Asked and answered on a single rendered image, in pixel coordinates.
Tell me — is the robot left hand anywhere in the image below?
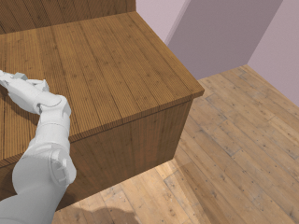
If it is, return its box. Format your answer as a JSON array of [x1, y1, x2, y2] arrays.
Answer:
[[0, 70, 50, 114]]

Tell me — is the robot left upper arm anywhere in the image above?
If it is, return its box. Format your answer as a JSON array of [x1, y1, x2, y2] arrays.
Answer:
[[0, 147, 77, 224]]

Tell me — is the counter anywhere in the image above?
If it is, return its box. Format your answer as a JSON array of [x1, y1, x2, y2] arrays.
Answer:
[[0, 0, 205, 212]]

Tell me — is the left robot forearm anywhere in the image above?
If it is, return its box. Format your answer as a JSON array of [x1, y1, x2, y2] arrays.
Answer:
[[12, 91, 72, 193]]

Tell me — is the tap lever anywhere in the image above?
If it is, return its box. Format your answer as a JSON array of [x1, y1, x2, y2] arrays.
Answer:
[[4, 72, 28, 80]]

